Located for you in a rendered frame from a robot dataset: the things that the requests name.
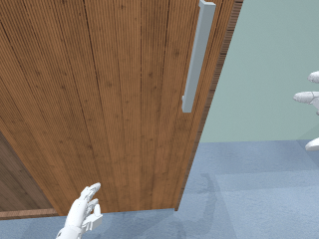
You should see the right robot hand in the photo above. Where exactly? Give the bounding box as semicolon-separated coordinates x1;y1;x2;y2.
292;71;319;151

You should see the handle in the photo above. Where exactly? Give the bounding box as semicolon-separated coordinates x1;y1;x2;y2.
181;0;216;113

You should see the robot left forearm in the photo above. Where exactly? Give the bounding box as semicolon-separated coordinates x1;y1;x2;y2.
56;225;83;239

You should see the left robot hand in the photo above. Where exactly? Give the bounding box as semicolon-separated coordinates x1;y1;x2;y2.
64;182;103;234

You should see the wardrobe door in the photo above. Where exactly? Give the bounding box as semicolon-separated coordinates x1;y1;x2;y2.
0;0;234;216
0;130;54;212

